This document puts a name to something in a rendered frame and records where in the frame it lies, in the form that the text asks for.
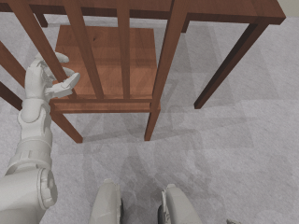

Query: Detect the robot left shin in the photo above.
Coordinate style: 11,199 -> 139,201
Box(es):
97,178 -> 121,224

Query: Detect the robot left forearm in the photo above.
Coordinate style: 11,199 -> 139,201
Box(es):
0,98 -> 53,181

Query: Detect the left robot hand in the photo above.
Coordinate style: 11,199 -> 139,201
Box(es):
24,51 -> 80,104

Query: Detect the table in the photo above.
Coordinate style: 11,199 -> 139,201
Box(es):
0,0 -> 287,111

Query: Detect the chair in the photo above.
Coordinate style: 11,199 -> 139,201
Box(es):
0,0 -> 192,144

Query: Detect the robot right shin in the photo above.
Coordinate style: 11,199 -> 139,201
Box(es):
162,184 -> 176,224

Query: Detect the robot shin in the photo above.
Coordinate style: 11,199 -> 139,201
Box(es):
162,184 -> 176,224
97,178 -> 121,224

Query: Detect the left robot upper arm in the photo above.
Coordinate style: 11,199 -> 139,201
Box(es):
0,168 -> 58,224

